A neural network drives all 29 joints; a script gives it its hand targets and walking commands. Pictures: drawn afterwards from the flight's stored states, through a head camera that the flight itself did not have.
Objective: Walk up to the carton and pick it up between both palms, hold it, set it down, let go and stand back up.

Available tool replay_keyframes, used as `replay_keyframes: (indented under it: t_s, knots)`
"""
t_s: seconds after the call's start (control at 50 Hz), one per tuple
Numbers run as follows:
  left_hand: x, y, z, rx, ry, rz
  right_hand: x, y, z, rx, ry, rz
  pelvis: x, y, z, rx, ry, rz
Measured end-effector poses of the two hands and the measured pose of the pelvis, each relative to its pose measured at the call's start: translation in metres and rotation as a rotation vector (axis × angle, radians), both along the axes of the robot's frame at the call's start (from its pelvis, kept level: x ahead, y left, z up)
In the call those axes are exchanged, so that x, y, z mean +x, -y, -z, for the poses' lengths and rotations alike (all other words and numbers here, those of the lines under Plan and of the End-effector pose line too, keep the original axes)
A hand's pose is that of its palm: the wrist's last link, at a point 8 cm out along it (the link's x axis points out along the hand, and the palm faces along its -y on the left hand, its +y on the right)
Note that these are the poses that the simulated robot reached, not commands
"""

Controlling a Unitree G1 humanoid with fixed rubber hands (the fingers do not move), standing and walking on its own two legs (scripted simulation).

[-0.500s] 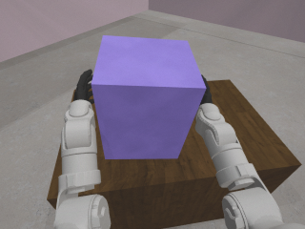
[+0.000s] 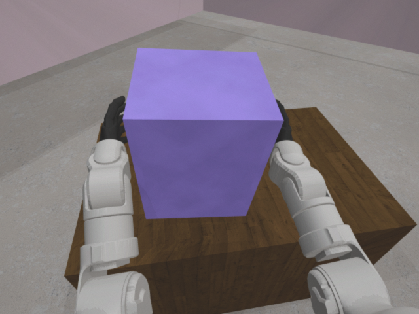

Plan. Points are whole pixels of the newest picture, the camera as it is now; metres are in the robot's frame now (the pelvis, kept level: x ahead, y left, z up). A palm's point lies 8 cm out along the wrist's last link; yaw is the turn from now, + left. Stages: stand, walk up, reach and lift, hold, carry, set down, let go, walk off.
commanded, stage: hold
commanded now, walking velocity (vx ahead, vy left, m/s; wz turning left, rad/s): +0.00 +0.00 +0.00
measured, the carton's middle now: (197, 141) +0.38 +0.01 +0.16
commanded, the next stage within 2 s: none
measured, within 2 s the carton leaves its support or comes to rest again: neither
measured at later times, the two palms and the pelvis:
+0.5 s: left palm (112, 142) +0.36 +0.16 +0.19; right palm (279, 142) +0.35 -0.14 +0.17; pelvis -0.01 +0.00 +0.00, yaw +0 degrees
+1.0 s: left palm (113, 144) +0.36 +0.16 +0.19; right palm (279, 143) +0.35 -0.14 +0.17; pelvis +0.00 +0.00 +0.00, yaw +0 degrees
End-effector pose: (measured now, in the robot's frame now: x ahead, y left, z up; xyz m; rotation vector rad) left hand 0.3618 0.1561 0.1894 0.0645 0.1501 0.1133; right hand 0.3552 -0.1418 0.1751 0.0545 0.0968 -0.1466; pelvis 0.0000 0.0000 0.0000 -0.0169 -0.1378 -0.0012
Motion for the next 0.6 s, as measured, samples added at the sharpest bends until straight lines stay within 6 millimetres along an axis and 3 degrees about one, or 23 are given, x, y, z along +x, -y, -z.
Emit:
replay_keyframes:
  t_s: [0.6]
  knots:
    - [-0.0013,0.0001,-0.0003,-0.005,-0.016,-0.001,-0.0019,0.0001,0.0004,-0.009,-0.013,0.002,-0.0056,0.0020,-0.0002,0.004,-0.002,0.004]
